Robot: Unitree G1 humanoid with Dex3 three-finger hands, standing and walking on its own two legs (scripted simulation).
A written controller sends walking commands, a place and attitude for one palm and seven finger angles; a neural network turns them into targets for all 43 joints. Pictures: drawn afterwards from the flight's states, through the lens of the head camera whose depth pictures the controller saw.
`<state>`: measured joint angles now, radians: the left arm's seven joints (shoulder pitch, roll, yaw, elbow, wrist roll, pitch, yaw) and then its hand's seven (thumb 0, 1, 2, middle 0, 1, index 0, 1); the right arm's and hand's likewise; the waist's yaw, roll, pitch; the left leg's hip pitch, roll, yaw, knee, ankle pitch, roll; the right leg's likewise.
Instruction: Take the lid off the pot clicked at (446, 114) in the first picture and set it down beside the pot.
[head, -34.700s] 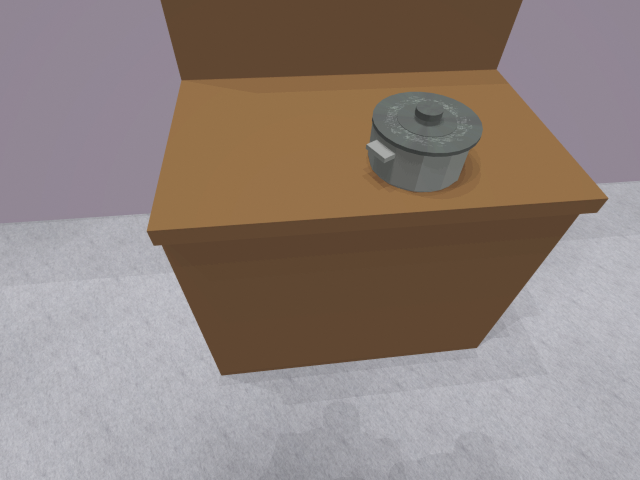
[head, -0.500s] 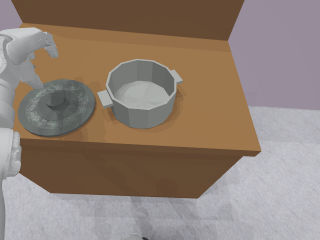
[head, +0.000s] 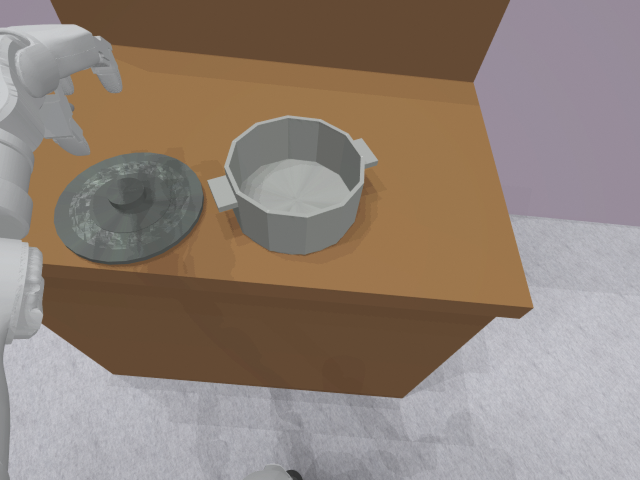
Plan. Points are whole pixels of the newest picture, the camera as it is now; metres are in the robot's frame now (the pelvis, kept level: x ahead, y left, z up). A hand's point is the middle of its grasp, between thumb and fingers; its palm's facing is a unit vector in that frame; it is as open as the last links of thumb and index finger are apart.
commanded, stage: draw the hand back to the body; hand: left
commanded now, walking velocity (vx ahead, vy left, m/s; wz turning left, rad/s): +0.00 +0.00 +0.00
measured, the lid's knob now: (126, 193) +0.50 +0.27 +0.02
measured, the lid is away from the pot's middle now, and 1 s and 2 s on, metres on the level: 0.24 0.24 0.24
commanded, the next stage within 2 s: none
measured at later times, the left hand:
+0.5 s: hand (54, 148) +0.43 +0.28 +0.16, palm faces -0.30 -0.04 -0.95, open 11.0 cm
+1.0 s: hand (92, 148) +0.39 +0.21 +0.21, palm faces +0.35 -0.90 -0.26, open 9.9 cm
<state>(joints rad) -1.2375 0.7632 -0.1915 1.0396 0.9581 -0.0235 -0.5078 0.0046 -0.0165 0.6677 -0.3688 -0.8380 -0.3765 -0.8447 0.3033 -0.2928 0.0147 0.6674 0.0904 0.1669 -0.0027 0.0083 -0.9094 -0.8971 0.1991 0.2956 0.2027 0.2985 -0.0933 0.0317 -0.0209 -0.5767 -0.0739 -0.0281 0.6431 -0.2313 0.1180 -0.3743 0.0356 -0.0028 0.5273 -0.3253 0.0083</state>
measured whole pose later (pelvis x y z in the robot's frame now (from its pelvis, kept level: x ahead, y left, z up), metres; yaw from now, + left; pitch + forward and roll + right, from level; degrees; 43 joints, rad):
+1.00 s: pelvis +0.01 -0.04 +0.02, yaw -2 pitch +0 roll -1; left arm -0.32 0.46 0.31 0.24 -0.05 -0.07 0.06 0.01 0.24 0.73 -0.32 -0.68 -0.32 -0.69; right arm 0.25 -0.27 0.03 0.64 0.06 -0.01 -0.02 0.01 -0.91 -0.90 0.20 0.30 0.20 0.30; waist -0.01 0.03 0.01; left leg -0.26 -0.04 0.00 0.48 -0.21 0.06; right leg -0.09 0.05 0.05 0.39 -0.29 -0.02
